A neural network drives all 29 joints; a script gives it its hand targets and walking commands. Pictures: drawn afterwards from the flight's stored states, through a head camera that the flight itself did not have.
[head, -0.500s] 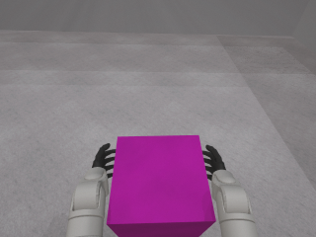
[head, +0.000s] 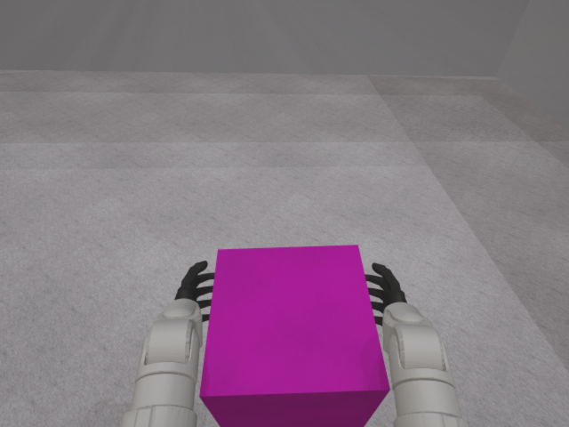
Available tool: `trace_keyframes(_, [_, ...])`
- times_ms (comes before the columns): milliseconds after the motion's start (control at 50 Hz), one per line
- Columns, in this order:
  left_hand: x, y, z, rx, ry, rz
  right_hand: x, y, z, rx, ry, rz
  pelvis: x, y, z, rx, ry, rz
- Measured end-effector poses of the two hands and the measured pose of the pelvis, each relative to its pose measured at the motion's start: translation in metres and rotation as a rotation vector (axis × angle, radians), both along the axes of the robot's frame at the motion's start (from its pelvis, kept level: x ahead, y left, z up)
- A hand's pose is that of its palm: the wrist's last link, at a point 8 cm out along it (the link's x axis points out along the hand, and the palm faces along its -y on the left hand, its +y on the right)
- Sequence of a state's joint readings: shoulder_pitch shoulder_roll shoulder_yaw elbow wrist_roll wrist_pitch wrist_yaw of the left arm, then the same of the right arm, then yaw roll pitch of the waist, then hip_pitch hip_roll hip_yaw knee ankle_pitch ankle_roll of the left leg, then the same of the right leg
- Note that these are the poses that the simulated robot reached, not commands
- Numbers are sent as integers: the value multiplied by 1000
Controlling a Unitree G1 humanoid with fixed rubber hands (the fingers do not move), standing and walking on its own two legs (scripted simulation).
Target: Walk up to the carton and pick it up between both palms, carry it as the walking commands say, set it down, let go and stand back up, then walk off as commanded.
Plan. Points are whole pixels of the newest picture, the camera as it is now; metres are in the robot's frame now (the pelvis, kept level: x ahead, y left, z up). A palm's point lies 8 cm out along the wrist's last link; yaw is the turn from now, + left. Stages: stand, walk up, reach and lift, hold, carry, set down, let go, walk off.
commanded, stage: set down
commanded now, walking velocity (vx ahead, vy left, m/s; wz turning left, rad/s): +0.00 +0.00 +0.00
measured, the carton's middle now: (291, 346) +0.26 -0.01 -0.04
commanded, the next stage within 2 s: none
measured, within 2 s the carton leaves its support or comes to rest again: neither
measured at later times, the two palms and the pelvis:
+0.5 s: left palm (196, 325) +0.30 +0.15 -0.05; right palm (375, 337) +0.29 -0.15 -0.05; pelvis -0.01 +0.00 -0.02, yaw +2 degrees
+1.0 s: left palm (202, 340) +0.32 +0.15 -0.14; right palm (361, 348) +0.31 -0.15 -0.14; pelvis -0.06 +0.00 -0.09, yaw +1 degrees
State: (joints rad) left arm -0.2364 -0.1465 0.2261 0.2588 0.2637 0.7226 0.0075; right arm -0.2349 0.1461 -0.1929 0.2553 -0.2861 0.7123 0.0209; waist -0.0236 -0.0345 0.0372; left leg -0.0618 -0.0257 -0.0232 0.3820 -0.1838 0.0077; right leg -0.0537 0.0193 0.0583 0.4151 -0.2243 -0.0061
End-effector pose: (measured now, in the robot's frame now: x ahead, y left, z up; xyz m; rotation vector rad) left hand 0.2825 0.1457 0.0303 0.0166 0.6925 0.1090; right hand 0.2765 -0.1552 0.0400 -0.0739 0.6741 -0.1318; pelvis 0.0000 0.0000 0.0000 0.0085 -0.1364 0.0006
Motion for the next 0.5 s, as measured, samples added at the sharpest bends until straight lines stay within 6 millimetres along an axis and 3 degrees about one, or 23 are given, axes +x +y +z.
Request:
trace_keyframes(260, [16, 7, -27, 27, 3, 14, 10, 10, -48, 12, 78, 32, 2, 2, -3, -9, 68, 21])
trace_keyframes(500, [21, 1, -80, -7, 1, 13, 13, 3, -95, 28, 76, -13, -10, 2, -17, -9, 248, 26])
